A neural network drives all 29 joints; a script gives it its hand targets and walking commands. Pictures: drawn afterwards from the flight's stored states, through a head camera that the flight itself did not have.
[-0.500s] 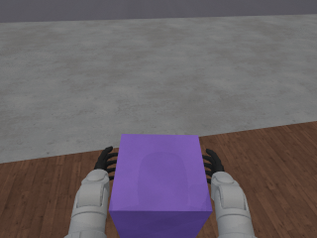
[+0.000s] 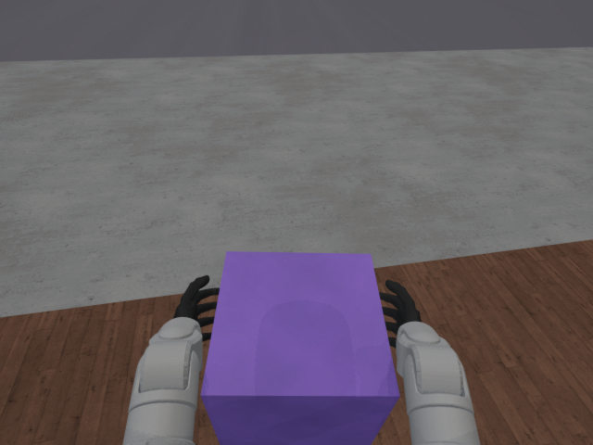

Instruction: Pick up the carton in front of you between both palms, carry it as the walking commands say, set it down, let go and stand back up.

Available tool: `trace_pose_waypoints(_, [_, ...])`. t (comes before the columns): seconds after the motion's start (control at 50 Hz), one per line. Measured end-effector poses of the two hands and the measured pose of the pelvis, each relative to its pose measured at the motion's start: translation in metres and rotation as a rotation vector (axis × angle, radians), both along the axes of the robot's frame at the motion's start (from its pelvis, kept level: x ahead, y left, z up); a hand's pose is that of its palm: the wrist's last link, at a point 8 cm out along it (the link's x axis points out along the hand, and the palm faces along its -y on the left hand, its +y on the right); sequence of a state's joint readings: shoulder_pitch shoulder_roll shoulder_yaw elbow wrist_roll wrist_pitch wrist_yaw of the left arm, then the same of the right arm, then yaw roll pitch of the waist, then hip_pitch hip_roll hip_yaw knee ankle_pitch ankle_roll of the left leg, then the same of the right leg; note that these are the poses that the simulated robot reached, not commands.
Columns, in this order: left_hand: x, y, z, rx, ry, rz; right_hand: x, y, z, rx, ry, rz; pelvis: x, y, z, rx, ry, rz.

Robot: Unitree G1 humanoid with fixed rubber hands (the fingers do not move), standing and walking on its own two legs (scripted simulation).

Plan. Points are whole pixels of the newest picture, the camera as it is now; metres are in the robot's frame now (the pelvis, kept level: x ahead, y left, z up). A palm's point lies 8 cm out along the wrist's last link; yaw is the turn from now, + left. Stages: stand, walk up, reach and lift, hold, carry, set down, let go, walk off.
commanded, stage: hold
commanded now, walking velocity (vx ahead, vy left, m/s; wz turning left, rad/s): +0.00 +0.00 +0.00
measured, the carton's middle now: (296, 358) +0.28 +0.00 -0.02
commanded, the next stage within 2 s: carry in 0.14 s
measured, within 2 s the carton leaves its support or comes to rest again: neither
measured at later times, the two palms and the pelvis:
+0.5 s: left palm (173, 277) +0.34 +0.18 +0.09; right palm (385, 275) +0.35 -0.12 +0.09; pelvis +0.07 +0.01 +0.00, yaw +1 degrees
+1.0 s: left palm (186, 187) +0.58 +0.22 +0.07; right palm (339, 182) +0.60 -0.08 +0.08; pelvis +0.35 +0.05 -0.03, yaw +3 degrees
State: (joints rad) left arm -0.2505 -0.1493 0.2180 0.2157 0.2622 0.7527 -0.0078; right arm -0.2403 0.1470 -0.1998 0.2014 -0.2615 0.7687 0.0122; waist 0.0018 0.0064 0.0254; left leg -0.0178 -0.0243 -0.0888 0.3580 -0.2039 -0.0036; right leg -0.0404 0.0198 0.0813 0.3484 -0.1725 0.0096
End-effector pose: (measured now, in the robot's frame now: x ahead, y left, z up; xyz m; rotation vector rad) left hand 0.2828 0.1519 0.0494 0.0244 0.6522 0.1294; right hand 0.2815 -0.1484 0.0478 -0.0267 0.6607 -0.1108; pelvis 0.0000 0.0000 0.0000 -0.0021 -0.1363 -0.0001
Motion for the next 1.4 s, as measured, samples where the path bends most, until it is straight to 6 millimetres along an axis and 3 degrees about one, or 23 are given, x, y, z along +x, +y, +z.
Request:
trace_pose_waypoints(0.2, [0.0, -0.001, 0.001, -0.006, -0.004, 0.007, 0.001, -0.001, 0.001, 0.009, -0.004, -0.004, -0.004, -0.001, -0.003, -0.004, 0.057, 0.016])
trace_pose_waypoints(0.34, [0.017, 0.019, 0.017, -0.032, -0.07, 0.051, 0.028, 0.02, 0.023, 0.027, -0.069, 0.004, 0.015, 0.011, -0.01, 0.003, 0.142, 0.049])
trace_pose_waypoints(0.44, [0.037, 0.031, 0.032, -0.053, -0.043, 0.077, 0.05, 0.032, 0.036, 0.029, -0.041, 0.007, 0.044, 0.017, -0.002, -0.02, 0.192, 0.017])
trace_pose_waypoints(0.56, [0.078, 0.014, 0.045, -0.069, -0.049, 0.072, 0.083, 0.015, 0.046, 0.048, -0.046, -0.034, 0.093, 0.009, -0.001, -0.034, 0.224, 0.021])
trace_pose_waypoints(0.66, [0.111, 0.0, 0.036, -0.051, -0.036, 0.059, 0.115, 0.001, 0.035, 0.076, -0.033, -0.049, 0.142, -0.002, -0.014, -0.037, 0.225, 0.062])
trace_pose_waypoints(0.76, [0.138, 0.013, 0.034, -0.077, 0.028, 0.123, 0.159, 0.015, 0.039, 0.071, 0.034, -0.002, 0.192, -0.002, -0.003, -0.014, 0.228, 0.071])
trace_pose_waypoints(0.9, [0.22, 0.042, 0.042, -0.077, -0.007, 0.158, 0.249, 0.045, 0.045, 0.064, 0.001, 0.03, 0.276, 0.021, -0.006, -0.004, 0.215, 0.069])
trace_pose_waypoints(1.02, [0.313, 0.068, 0.021, -0.1, -0.019, 0.125, 0.331, 0.07, 0.028, 0.043, -0.015, -0.004, 0.359, 0.054, -0.029, 0.015, 0.192, 0.04])
trace_pose_waypoints(1.1, [0.362, 0.069, 0.018, -0.093, 0.063, 0.076, 0.363, 0.071, 0.023, 0.045, 0.064, -0.058, 0.399, 0.067, -0.014, -0.001, 0.203, 0.017])
trace_pose_waypoints(1.2, [0.428, 0.068, 0.031, -0.095, 0.046, 0.038, 0.42, 0.07, 0.038, 0.043, 0.045, -0.095, 0.455, 0.073, 0.001, -0.023, 0.212, 0.022])
trace_pose_waypoints(1.32, [0.52, 0.072, 0.05, -0.098, -0.047, 0.077, 0.523, 0.073, 0.056, 0.065, -0.045, -0.065, 0.532, 0.069, -0.001, -0.016, 0.21, 0.038])
trace_pose_waypoints(1.4, [0.591, 0.07, 0.053, -0.072, -0.081, 0.099, 0.603, 0.071, 0.054, 0.076, -0.075, -0.028, 0.593, 0.06, -0.014, 0.001, 0.203, 0.056])
